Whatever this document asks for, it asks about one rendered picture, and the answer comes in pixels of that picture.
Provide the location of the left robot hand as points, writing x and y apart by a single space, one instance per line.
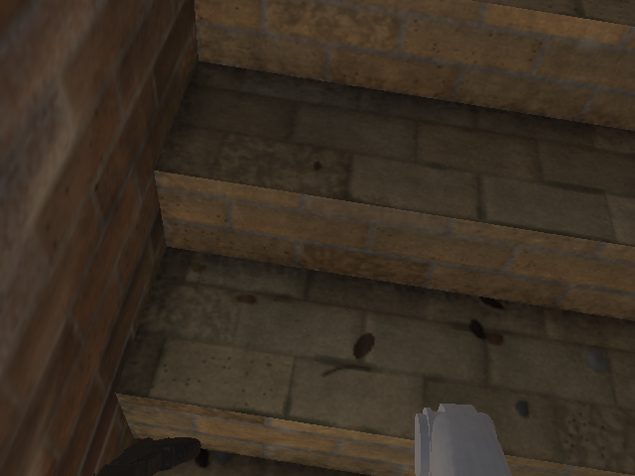
148 456

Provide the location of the right robot thigh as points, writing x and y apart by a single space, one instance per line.
457 441

